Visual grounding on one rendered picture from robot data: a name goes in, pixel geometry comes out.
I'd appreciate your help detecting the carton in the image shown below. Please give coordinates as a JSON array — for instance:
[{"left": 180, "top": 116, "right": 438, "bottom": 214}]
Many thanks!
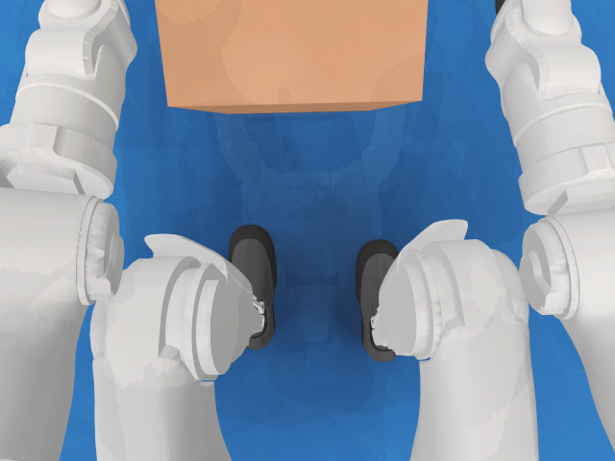
[{"left": 155, "top": 0, "right": 428, "bottom": 114}]

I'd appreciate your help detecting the robot right forearm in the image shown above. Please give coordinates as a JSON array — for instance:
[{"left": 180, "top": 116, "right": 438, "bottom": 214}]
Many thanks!
[{"left": 485, "top": 0, "right": 615, "bottom": 215}]

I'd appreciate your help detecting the left robot upper arm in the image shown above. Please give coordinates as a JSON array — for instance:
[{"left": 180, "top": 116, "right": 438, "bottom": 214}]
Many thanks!
[{"left": 0, "top": 187, "right": 124, "bottom": 461}]

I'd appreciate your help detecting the right robot upper arm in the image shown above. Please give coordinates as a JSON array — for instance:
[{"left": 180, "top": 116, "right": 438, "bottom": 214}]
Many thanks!
[{"left": 519, "top": 207, "right": 615, "bottom": 451}]

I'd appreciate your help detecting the robot left shin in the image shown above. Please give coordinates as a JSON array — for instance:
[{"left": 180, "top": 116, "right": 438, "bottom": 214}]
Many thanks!
[{"left": 90, "top": 234, "right": 264, "bottom": 362}]

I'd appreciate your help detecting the robot right foot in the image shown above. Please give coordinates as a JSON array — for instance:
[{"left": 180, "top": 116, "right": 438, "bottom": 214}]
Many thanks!
[{"left": 356, "top": 239, "right": 399, "bottom": 362}]

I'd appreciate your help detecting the robot left forearm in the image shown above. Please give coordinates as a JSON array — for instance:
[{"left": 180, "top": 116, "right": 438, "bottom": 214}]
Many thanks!
[{"left": 0, "top": 0, "right": 137, "bottom": 200}]

